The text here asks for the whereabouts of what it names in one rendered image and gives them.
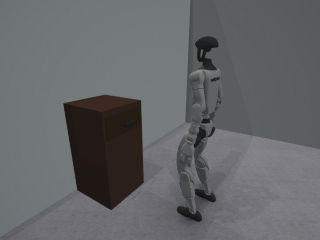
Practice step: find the right robot upper arm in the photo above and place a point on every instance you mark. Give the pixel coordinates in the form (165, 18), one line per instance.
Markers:
(220, 95)

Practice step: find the robot left foot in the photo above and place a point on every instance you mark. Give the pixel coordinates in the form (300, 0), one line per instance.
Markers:
(186, 212)

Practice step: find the robot right foot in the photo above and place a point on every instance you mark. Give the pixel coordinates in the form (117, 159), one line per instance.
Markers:
(201, 193)

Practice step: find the robot right forearm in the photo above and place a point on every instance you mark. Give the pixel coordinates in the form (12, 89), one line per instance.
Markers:
(213, 114)

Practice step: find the robot foot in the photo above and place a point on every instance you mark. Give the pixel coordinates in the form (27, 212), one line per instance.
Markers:
(186, 212)
(201, 193)

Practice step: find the handle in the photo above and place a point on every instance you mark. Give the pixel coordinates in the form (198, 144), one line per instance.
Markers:
(130, 123)

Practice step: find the left robot upper arm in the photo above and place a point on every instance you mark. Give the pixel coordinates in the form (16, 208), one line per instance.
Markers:
(196, 80)

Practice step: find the drawer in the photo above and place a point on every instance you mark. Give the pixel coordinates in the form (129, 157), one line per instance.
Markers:
(112, 123)

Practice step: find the cabinet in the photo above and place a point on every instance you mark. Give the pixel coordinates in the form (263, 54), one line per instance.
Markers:
(105, 171)

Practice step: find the left robot hand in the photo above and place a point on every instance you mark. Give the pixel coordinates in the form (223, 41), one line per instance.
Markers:
(187, 150)

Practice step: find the robot left forearm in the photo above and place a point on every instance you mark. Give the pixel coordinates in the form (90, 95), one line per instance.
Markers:
(195, 124)

